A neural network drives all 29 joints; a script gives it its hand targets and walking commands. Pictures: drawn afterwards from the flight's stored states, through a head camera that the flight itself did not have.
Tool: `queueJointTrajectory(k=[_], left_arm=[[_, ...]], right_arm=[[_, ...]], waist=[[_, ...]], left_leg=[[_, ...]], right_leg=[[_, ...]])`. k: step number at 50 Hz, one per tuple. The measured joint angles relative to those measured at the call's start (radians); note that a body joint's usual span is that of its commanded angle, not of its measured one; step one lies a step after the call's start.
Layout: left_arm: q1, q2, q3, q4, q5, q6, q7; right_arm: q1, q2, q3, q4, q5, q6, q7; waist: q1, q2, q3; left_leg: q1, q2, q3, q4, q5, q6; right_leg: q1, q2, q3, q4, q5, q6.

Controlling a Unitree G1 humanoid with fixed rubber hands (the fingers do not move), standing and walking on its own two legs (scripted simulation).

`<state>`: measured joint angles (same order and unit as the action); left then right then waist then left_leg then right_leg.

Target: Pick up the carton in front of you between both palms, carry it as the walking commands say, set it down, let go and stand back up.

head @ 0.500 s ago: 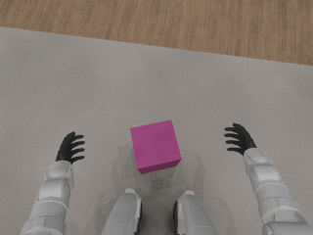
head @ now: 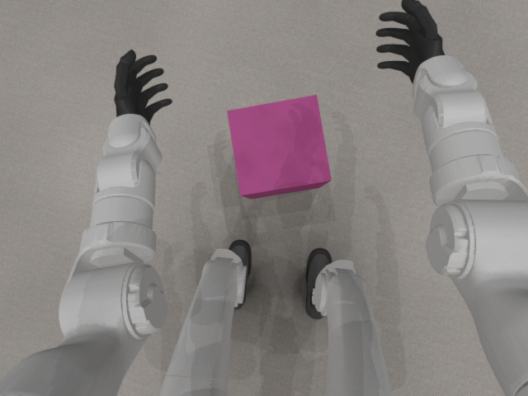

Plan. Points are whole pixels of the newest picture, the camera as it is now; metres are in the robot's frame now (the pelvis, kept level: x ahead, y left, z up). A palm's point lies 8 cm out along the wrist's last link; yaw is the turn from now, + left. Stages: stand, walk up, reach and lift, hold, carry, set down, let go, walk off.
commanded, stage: reach and lift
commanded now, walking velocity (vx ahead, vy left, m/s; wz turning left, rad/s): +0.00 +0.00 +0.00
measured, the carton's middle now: (279, 154) +0.49 +0.04 -0.52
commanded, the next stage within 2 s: none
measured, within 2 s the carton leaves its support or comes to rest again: leaves its support in 1.72 s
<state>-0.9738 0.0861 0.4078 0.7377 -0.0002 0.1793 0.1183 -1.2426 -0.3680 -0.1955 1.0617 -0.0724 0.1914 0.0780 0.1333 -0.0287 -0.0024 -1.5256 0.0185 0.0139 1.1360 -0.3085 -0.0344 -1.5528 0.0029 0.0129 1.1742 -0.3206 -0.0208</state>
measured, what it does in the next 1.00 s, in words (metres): lowers itself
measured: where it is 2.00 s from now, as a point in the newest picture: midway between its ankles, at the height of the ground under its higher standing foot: (275, 291)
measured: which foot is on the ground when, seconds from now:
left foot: down 0.00-1.00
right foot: down 0.00-1.00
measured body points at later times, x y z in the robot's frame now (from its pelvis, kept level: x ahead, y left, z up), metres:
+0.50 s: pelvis -0.01 +0.01 -0.16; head +0.34 -0.01 +0.12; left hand +0.46 +0.24 -0.32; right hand +0.54 -0.15 -0.33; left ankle +0.09 +0.14 -0.61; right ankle +0.09 -0.11 -0.61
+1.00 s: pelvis -0.03 +0.01 -0.27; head +0.34 +0.00 -0.03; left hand +0.48 +0.24 -0.45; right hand +0.54 -0.13 -0.47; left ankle +0.09 +0.14 -0.61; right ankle +0.09 -0.11 -0.61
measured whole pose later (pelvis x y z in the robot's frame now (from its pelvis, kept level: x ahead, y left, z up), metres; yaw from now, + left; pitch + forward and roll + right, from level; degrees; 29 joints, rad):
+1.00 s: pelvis -0.03 +0.01 -0.27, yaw +3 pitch +37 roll +3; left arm -1.36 0.28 0.09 1.11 -0.36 0.00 0.18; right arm -1.50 -0.48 0.11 1.21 0.24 0.02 -0.06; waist 0.09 0.06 0.37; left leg -2.28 -0.03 0.02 2.13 -0.50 -0.04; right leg -2.30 -0.03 0.04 2.18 -0.53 -0.01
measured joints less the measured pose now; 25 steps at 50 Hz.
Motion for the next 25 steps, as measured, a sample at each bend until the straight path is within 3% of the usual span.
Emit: queueJointTrajectory(k=[7, 13, 25], left_arm=[[0.04, -0.022, 0.051, 0.009, 0.041, -0.072, -0.038], [0.048, -0.015, 0.061, 0.078, 0.038, -0.125, -0.052], [-0.021, 0.071, -0.108, 0.073, -0.152, -0.151, 0.018]], right_arm=[[0.045, 0.053, -0.041, -0.02, -0.043, -0.054, -0.025], [0.097, 0.084, -0.036, -0.027, -0.041, -0.092, -0.058], [0.056, -0.019, 0.147, -0.105, 0.155, -0.107, -0.126]], waist=[[-0.009, -0.003, -0.076], [-0.023, -0.004, -0.146], [-0.034, 0.019, -0.004]], left_leg=[[-0.114, 0.002, 0.003, 0.036, -0.029, 0.0], [-0.292, -0.001, 0.006, 0.2, -0.1, -0.002], [-0.611, -0.016, -0.002, 0.624, -0.19, -0.003]], right_leg=[[-0.116, 0.003, 0.004, 0.037, -0.027, -0.001], [-0.297, 0.0, 0.011, 0.203, -0.098, 0.002], [-0.613, -0.006, 0.014, 0.626, -0.189, 0.005]])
